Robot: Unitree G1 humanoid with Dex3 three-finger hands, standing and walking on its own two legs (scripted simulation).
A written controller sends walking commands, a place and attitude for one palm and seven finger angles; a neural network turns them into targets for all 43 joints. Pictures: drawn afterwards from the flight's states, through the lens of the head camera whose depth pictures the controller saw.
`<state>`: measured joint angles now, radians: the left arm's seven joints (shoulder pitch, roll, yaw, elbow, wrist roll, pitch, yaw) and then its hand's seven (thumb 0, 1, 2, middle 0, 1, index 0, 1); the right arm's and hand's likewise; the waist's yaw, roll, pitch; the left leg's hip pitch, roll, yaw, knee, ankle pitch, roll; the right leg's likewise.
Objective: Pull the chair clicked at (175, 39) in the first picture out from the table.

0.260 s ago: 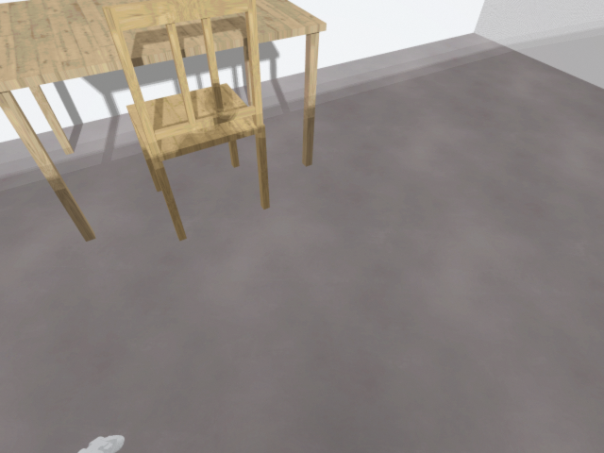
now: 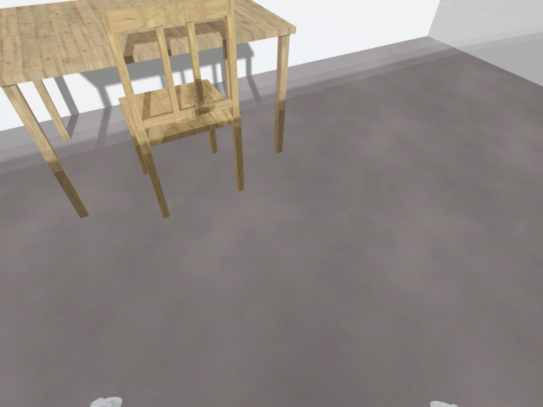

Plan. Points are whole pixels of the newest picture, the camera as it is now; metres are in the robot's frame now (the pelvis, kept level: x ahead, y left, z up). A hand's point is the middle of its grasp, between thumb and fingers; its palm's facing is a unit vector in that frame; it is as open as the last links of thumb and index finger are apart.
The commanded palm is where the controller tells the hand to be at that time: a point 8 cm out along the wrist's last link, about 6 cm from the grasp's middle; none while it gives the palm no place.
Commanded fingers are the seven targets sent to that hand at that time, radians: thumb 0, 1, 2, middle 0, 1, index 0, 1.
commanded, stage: stand and wait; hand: left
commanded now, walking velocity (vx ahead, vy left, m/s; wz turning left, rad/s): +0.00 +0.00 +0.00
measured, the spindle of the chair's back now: (168, 73) +1.17 +0.45 -0.07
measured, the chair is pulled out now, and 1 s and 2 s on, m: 0.00 0.00 0.00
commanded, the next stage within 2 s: look at it before walking up in 0.58 s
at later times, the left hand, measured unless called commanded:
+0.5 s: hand out of the picture +0.05 +0.24 -0.15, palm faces -0.02 -0.95 -0.32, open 7.4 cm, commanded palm none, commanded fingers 0.00 0.90 0.90 -0.20 -0.30 -0.20 -0.30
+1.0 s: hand out of the picture +0.05 +0.24 -0.15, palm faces -0.02 -0.95 -0.32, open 7.4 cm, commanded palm none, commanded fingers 0.00 0.90 0.90 -0.20 -0.30 -0.20 -0.30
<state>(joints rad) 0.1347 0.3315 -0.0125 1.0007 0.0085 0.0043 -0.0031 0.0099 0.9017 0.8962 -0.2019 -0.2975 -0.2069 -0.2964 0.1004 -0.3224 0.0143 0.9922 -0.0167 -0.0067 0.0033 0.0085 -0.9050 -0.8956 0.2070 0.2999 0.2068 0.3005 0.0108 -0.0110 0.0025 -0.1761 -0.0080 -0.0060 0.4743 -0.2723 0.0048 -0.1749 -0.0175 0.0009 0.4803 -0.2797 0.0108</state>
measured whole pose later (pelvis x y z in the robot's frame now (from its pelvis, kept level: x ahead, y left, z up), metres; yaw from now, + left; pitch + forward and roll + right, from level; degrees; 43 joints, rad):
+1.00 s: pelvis -0.02 +0.00 +0.01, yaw +0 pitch -2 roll +0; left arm 0.15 0.33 -0.01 1.09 0.01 0.00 0.00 0.01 0.90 0.90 -0.20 -0.30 -0.21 -0.30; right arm 0.13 -0.33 0.01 1.11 -0.01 -0.01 0.01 0.01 -0.91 -0.90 0.21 0.30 0.21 0.30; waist 0.01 -0.01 0.02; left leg -0.15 0.00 0.00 0.39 -0.20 0.00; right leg -0.15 -0.01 0.00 0.39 -0.21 0.00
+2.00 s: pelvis +0.18 +0.02 -0.03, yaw -10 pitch -1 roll -1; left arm 0.52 0.14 0.04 1.19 0.01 -0.03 0.01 0.01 0.90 0.90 -0.20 -0.30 -0.21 -0.30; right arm 0.12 -0.16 -0.03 0.97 -0.02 -0.09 0.01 0.01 -0.91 -0.90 0.20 0.30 0.20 0.30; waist 0.03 -0.05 0.05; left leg -0.43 0.06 0.14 0.72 -0.26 0.05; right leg -0.11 0.01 0.10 0.87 -0.52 -0.03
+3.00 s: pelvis +0.61 -0.09 -0.01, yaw -21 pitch -1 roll -3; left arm 0.39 0.16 0.04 1.11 0.02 -0.06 0.01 0.00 0.91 0.90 -0.20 -0.30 -0.20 -0.30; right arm 0.15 -0.19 -0.05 1.01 -0.03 -0.04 0.02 0.01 -0.93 -0.90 0.20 0.30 0.20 0.30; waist 0.04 -0.02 0.03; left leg -0.41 0.10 0.14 0.61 -0.17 0.02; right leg -0.03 -0.01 -0.15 0.48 -0.42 0.01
